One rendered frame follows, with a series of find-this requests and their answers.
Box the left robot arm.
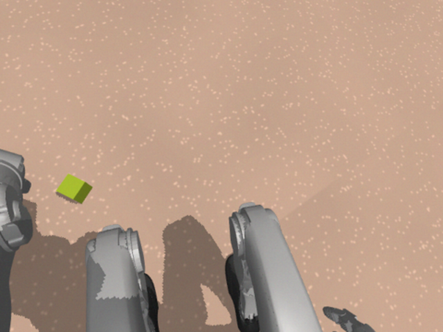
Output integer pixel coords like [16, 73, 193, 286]
[0, 149, 33, 332]

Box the left robot foot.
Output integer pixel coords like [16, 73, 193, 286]
[144, 273, 159, 332]

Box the cube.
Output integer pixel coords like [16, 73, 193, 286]
[56, 174, 92, 203]

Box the right robot hand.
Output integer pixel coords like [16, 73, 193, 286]
[323, 306, 376, 332]

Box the right robot foot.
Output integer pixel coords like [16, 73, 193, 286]
[225, 254, 260, 332]

